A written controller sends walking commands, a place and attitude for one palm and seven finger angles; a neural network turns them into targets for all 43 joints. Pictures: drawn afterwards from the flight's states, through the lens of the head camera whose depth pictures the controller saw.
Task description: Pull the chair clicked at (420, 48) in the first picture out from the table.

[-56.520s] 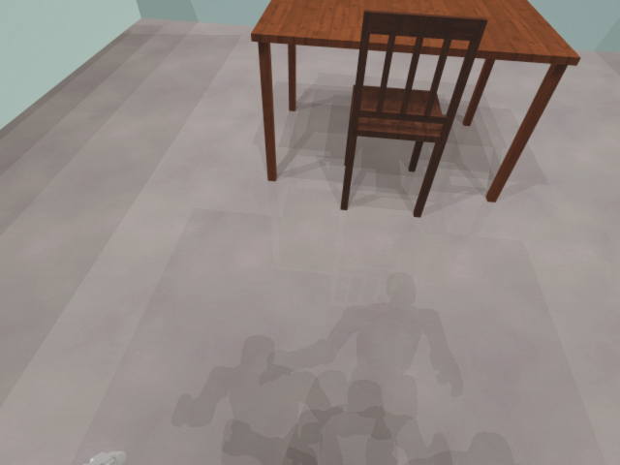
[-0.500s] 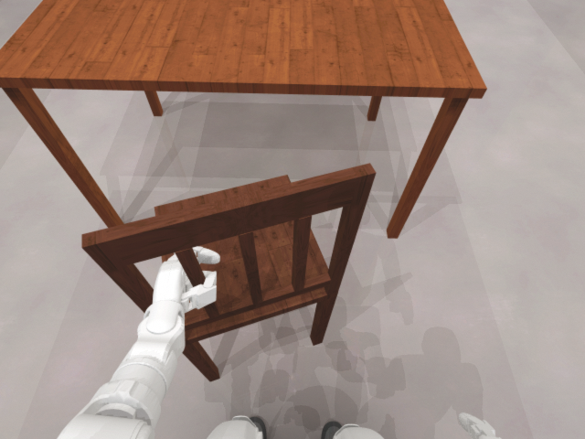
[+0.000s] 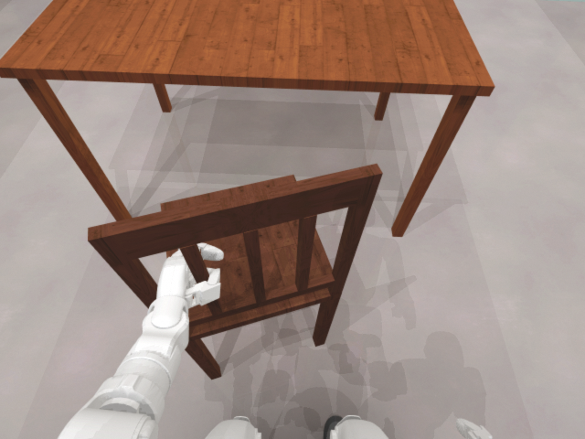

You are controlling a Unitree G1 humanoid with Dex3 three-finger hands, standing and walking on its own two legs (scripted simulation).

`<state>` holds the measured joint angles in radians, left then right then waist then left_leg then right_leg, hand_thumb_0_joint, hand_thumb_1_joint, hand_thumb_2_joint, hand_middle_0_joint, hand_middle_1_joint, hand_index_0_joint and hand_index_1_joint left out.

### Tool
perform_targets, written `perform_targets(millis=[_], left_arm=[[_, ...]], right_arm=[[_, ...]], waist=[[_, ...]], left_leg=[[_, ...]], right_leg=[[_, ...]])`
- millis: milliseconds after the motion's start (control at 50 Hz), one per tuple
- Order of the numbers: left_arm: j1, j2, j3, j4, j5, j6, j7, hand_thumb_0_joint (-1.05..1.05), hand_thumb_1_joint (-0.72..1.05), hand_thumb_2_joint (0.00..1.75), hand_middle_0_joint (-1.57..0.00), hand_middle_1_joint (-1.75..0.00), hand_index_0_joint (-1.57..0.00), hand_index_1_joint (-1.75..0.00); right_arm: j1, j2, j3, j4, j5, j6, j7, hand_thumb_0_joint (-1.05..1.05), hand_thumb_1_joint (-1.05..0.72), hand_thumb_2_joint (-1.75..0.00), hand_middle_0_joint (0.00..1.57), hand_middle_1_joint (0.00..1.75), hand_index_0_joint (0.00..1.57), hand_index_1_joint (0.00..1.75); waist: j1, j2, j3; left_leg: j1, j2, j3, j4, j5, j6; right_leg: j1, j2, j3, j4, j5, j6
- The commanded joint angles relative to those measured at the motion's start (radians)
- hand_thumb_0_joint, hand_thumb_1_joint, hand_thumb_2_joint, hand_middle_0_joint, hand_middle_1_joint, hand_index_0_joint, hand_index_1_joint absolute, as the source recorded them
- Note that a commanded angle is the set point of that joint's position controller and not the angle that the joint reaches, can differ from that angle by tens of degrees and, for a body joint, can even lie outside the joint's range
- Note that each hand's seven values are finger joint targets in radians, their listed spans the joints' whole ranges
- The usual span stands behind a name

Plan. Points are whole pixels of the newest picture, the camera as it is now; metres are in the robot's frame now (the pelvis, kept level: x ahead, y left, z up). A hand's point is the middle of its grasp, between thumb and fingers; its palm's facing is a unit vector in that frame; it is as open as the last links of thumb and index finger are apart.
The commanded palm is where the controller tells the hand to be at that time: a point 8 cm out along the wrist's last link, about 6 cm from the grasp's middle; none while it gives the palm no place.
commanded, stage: step backward, pulling the chair out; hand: left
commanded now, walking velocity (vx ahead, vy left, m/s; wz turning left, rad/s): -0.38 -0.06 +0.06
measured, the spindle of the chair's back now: (255, 268) +0.39 +0.07 -0.10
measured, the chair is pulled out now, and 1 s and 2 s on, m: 0.35 0.48 0.74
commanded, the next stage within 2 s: stop walking, hand still on the chair in 1.36 s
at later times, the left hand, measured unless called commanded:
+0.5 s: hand (210, 308) +0.31 +0.13 -0.06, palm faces -0.03 -0.99 -0.16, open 5.3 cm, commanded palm +0.28 +0.18 -0.06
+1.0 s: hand (198, 379) +0.20 +0.13 -0.06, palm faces -0.04 -0.99 -0.16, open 5.3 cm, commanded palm +0.18 +0.18 -0.06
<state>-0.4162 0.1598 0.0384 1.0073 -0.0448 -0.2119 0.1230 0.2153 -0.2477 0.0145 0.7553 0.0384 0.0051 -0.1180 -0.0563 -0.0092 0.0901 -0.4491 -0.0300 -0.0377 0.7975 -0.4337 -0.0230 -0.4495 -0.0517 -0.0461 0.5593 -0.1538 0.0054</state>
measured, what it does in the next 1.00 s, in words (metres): walks backwards: left foot, then right foot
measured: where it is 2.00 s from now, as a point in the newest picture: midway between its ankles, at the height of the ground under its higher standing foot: outside the picture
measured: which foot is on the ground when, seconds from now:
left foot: up 0.00-0.02, down 0.04-1.00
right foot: down 0.00-0.46, up 0.48-0.58, down 0.60-0.92, up 0.94-1.00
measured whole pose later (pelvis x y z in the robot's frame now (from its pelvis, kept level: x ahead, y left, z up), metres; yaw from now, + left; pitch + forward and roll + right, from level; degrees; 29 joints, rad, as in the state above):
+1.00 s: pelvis -0.15 +0.02 +0.01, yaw +0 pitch +2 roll -1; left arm -0.45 0.19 -0.02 0.87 -0.02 -0.14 0.10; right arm 0.15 -0.22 0.00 0.66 0.00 0.08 -0.10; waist -0.05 -0.03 0.18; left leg -0.40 0.03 0.00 0.55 -0.19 0.00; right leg -0.41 -0.03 -0.02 0.69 -0.39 0.00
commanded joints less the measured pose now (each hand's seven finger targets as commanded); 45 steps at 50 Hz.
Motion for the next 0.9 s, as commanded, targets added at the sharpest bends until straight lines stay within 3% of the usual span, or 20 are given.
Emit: perform_targets(millis=[0, 20, 40, 60, 100, 160, 200, 260, 320, 360, 400, 500, 540, 580, 660, 700, 740, 780, 840, 880], left_arm=[[-0.286, 0.199, -0.003, -0.207, 0.032, -0.028, 0.016, 0.0, 0.9, 0.9, -0.5, -1.45, -0.5, -1.45], [-0.303, 0.167, -0.019, -0.238, 0.036, -0.025, 0.013, 0.0, 0.9, 0.9, -0.5, -1.45, -0.5, -1.45], [-0.306, 0.124, -0.042, -0.24, 0.03, -0.02, 0.005, 0.0, 0.9, 0.9, -0.5, -1.45, -0.5, -1.45], [-0.307, 0.104, -0.054, -0.252, 0.026, -0.024, -0.005, 0.0, 0.9, 0.9, -0.5, -1.45, -0.5, -1.45], [-0.379, 0.11, -0.061, -0.304, 0.046, -0.032, -0.011, 0.0, 0.9, 0.9, -0.5, -1.45, -0.5, -1.45], [-0.321, 0.133, -0.042, -0.257, 0.057, -0.033, -0.011, 0.0, 0.9, 0.9, -0.5, -1.45, -0.5, -1.45], [-0.339, 0.16, -0.034, -0.262, 0.053, -0.039, -0.012, 0.0, 0.9, 0.9, -0.5, -1.45, -0.5, -1.45], [-0.269, 0.225, 0.014, -0.22, 0.042, -0.024, -0.017, 0.0, 0.9, 0.9, -0.5, -1.45, -0.5, -1.45], [-0.264, 0.201, -0.003, -0.251, 0.042, 0.0, -0.018, 0.0, 0.9, 0.9, -0.5, -1.45, -0.5, -1.45], [-0.224, 0.196, -0.002, -0.262, 0.041, 0.016, -0.012, 0.0, 0.9, 0.9, -0.5, -1.45, -0.5, -1.45], [-0.233, 0.134, -0.044, -0.341, 0.033, 0.016, -0.017, 0.0, 0.9, 0.9, -0.5, -1.45, -0.5, -1.45], [-0.294, 0.094, -0.07, -0.394, 0.042, -0.003, -0.022, 0.0, 0.9, 0.9, -0.5, -1.45, -0.5, -1.45], [-0.305, 0.095, -0.066, -0.356, 0.052, -0.022, -0.018, 0.0, 0.9, 0.9, -0.5, -1.45, -0.5, -1.45], [-0.326, 0.109, -0.062, -0.325, 0.062, -0.044, -0.019, 0.0, 0.9, 0.9, -0.5, -1.45, -0.5, -1.45], [-0.324, 0.24, 0.013, -0.267, 0.057, -0.06, -0.015, 0.0, 0.9, 0.9, -0.5, -1.45, -0.5, -1.45], [-0.302, 0.211, -0.008, -0.255, 0.049, -0.042, -0.022, 0.0, 0.9, 0.9, -0.5, -1.45, -0.5, -1.45], [-0.286, 0.205, -0.008, -0.257, 0.049, -0.032, -0.018, 0.0, 0.9, 0.9, -0.5, -1.45, -0.5, -1.45], [-0.25, 0.203, -0.006, -0.265, 0.045, -0.015, -0.01, 0.0, 0.9, 0.9, -0.5, -1.45, -0.5, -1.45], [-0.264, 0.137, -0.049, -0.311, 0.033, -0.009, -0.016, 0.0, 0.9, 0.9, -0.5, -1.45, -0.5, -1.45], [-0.275, 0.098, -0.076, -0.345, 0.035, -0.011, -0.026, 0.0, 0.9, 0.9, -0.5, -1.45, -0.5, -1.45]], right_arm=[[-0.014, -0.17, -0.045, -0.098, -0.005, -0.039, -0.022, 0.0, -0.9, -0.9, 0.2, 0.3, 0.2, 0.3], [-0.021, -0.162, -0.052, -0.118, -0.011, -0.025, -0.019, 0.0, -0.9, -0.9, 0.2, 0.3, 0.2, 0.3], [-0.005, -0.139, -0.054, -0.113, -0.014, -0.014, -0.007, 0.0, -0.9, -0.9, 0.2, 0.3, 0.2, 0.3], [0.016, -0.127, -0.057, -0.122, -0.012, -0.011, 0.006, 0.0, -0.9, -0.9, 0.2, 0.3, 0.2, 0.3], [-0.009, -0.121, -0.058, -0.125, -0.032, -0.003, 0.004, 0.0, -0.9, -0.9, 0.2, 0.3, 0.2, 0.3], [0.029, -0.129, -0.069, -0.113, -0.029, 0.006, 0.013, 0.0, -0.9, -0.9, 0.2, 0.3, 0.2, 0.3], [0.041, -0.124, -0.073, -0.115, -0.013, 0.016, 0.006, 0.0, -0.9, -0.9, 0.2, 0.3, 0.2, 0.3], [-0.002, -0.121, -0.072, -0.13, -0.003, 0.016, -0.013, 0.0, -0.9, -0.9, 0.2, 0.3, 0.2, 0.3], [-0.032, -0.113, -0.05, -0.139, -0.007, 0.024, -0.013, 0.0, -0.9, -0.9, 0.2, 0.3, 0.2, 0.3], [-0.029, -0.13, -0.044, -0.139, -0.011, 0.032, -0.022, 0.0, -0.9, -0.9, 0.2, 0.3, 0.2, 0.3], [-0.049, -0.152, -0.055, -0.181, -0.014, 0.051, -0.024, 0.0, -0.9, -0.9, 0.2, 0.3, 0.2, 0.3], [-0.068, -0.108, -0.053, -0.187, -0.035, 0.056, 0.009, 0.0, -0.9, -0.9, 0.2, 0.3, 0.2, 0.3], [-0.008, -0.114, -0.064, -0.148, -0.034, 0.037, 0.021, 0.0, -0.9, -0.9, 0.2, 0.3, 0.2, 0.3], [0.016, -0.117, -0.067, -0.128, -0.027, 0.029, 0.023, 0.0, -0.9, -0.9, 0.2, 0.3, 0.2, 0.3], [-0.002, -0.126, -0.077, -0.131, -0.008, 0.038, -0.019, 0.0, -0.9, -0.9, 0.2, 0.3, 0.2, 0.3], [-0.066, -0.108, -0.061, -0.154, -0.003, 0.041, -0.017, 0.0, -0.9, -0.9, 0.2, 0.3, 0.2, 0.3], [-0.078, -0.108, -0.05, -0.145, -0.01, 0.035, -0.021, 0.0, -0.9, -0.9, 0.2, 0.3, 0.2, 0.3], [-0.06, -0.121, -0.048, -0.135, -0.015, 0.036, -0.029, 0.0, -0.9, -0.9, 0.2, 0.3, 0.2, 0.3], [-0.039, -0.143, -0.066, -0.171, -0.009, 0.055, -0.023, 0.0, -0.9, -0.9, 0.2, 0.3, 0.2, 0.3], [-0.053, -0.123, -0.052, -0.189, -0.021, 0.062, -0.009, 0.0, -0.9, -0.9, 0.2, 0.3, 0.2, 0.3]], waist=[[0.024, 0.113, -0.327], [0.038, 0.19, -0.343], [0.043, 0.149, -0.389], [0.037, 0.1, -0.407], [0.025, 0.222, -0.394], [0.018, 0.156, -0.412], [-0.002, 0.023, -0.472], [0.018, -0.093, -0.494], [0.025, -0.083, -0.437], [0.011, -0.086, -0.422], [0.016, 0.065, -0.42], [0.033, 0.306, -0.328], [0.024, 0.221, -0.385], [0.01, 0.12, -0.448], [0.003, -0.103, -0.502], [0.029, -0.069, -0.427], [0.035, -0.081, -0.389], [0.025, -0.049, -0.401], [0.019, 0.002, -0.408], [0.02, 0.173, -0.428]], left_leg=[[0.132, 0.196, -0.207, -0.425, 0.422, 0.058], [0.159, 0.277, -0.292, -0.347, 0.688, 0.102], [0.253, 0.312, -0.268, -0.3, 0.869, 0.123], [0.308, 0.315, -0.236, -0.298, 0.843, 0.127], [0.264, 0.303, -0.224, -0.284, 0.842, 0.116], [0.276, 0.268, -0.166, -0.179, 0.957, 0.063], [0.183, 0.186, -0.077, -0.13, 0.747, -0.001], [0.059, 0.058, -0.046, 0.016, 0.03, -0.033], [0.063, 0.069, -0.056, -0.049, -0.044, -0.018], [0.134, 0.098, -0.051, -0.272, 0.188, -0.005], [0.189, 0.229, -0.171, -0.357, 0.62, 0.063], [0.152, 0.341, -0.2, -0.388, 0.674, 0.148], [0.359, 0.323, -0.177, -0.244, 0.958, 0.128], [0.419, 0.273, -0.116, -0.151, 0.993, 0.076], [0.142, 0.11, 0.02, -0.072, 0.327, -0.017], [0.072, 0.084, -0.021, -0.018, 0.048, -0.008], [0.075, 0.087, -0.046, -0.06, 0.034, -0.009], [0.143, 0.113, -0.043, -0.234, 0.254, -0.007], [0.259, 0.228, -0.111, -0.33, 0.752, 0.059], [0.295, 0.285, -0.165, -0.36, 0.842, 0.098]], right_leg=[[0.187, -0.077, 0.05, 0.076, 0.123, -0.014], [0.147, -0.028, 0.044, 0.163, 0.093, 0.001], [0.132, -0.018, 0.063, 0.164, 0.005, -0.005], [0.121, 0.004, 0.05, 0.125, -0.07, -0.004], [0.139, -0.013, 0.06, 0.151, -0.057, -0.01], [0.237, -0.048, 0.09, 0.029, 0.321, -0.037], [0.384, -0.143, 0.155, 0.005, 0.657, -0.076], [0.461, -0.306, 0.256, -0.082, 0.844, -0.161], [0.371, -0.314, 0.197, -0.121, 0.563, -0.135], [0.358, -0.222, 0.105, -0.064, 0.492, -0.075], [0.29, -0.051, 0.027, 0.053, 0.289, 0.006], [0.162, 0.005, 0.04, 0.234, -0.275, -0.021], [0.145, -0.005, 0.055, 0.046, -0.1, -0.03], [0.229, -0.032, 0.065, -0.095, 0.252, -0.029], [0.516, -0.212, 0.174, -0.065, 0.961, -0.068], [0.425, -0.283, 0.201, -0.116, 0.775, -0.083], [0.384, -0.289, 0.178, -0.13, 0.613, -0.103], [0.406, -0.235, 0.121, -0.07, 0.599, -0.08], [0.328, -0.056, 0.054, -0.008, 0.355, 0.003], [0.261, -0.013, 0.036, 0.106, 0.096, -0.001]])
